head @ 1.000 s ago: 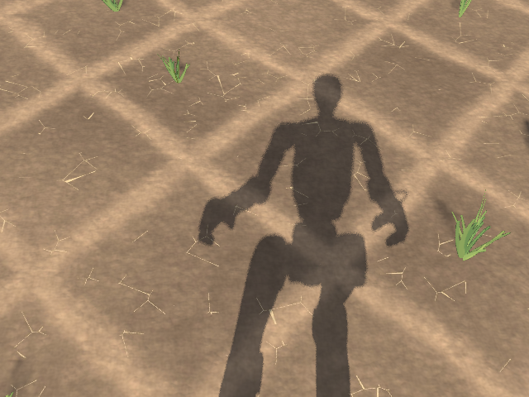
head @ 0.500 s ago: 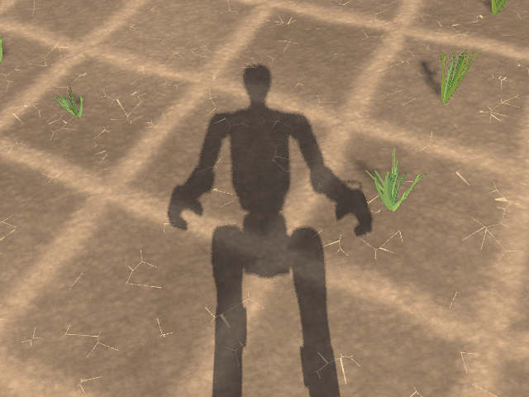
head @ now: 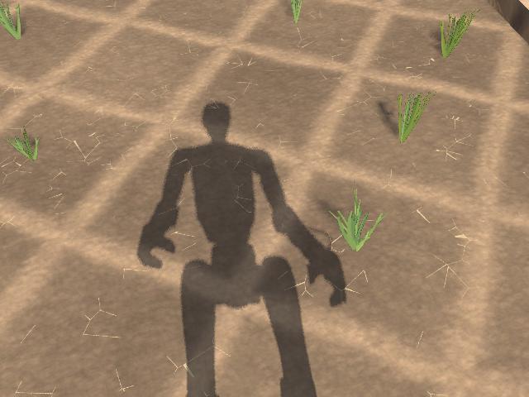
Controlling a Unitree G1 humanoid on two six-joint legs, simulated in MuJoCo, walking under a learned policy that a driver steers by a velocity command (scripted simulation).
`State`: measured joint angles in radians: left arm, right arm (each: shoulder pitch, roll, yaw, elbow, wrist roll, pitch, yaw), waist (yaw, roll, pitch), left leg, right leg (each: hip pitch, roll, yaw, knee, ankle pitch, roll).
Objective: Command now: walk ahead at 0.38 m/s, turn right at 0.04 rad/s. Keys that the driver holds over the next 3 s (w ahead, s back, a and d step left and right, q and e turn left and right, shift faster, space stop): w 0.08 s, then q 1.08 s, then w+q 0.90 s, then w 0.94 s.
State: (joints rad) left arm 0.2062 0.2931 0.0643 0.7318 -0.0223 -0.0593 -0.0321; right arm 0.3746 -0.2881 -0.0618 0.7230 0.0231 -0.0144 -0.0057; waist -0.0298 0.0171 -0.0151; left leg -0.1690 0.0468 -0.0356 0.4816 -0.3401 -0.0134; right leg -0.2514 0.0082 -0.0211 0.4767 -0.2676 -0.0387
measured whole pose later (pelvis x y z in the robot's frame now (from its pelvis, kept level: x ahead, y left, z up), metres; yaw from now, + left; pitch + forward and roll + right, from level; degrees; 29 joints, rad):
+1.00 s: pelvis +0.25 -0.02 +0.00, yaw +27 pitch +2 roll +1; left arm 0.18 0.27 0.05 0.70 0.02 -0.01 0.04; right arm 0.20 -0.36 -0.10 0.60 0.02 0.06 -0.02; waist 0.01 0.05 0.03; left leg -0.57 -0.10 -0.10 1.11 -0.42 -0.06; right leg -0.29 -0.02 0.01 0.49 -0.23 0.00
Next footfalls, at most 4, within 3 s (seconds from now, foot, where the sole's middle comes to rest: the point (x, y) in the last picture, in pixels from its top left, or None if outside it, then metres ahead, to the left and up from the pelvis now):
0.42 left None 0.31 0.11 -0.77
0.86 right None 0.36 -0.11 -0.77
1.26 left None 0.20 0.10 -0.77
1.72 right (217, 381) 0.56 0.15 -0.77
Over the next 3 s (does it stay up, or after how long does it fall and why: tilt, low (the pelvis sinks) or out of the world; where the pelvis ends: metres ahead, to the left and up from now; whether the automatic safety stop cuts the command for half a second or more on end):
stays up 0.69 0.75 0.01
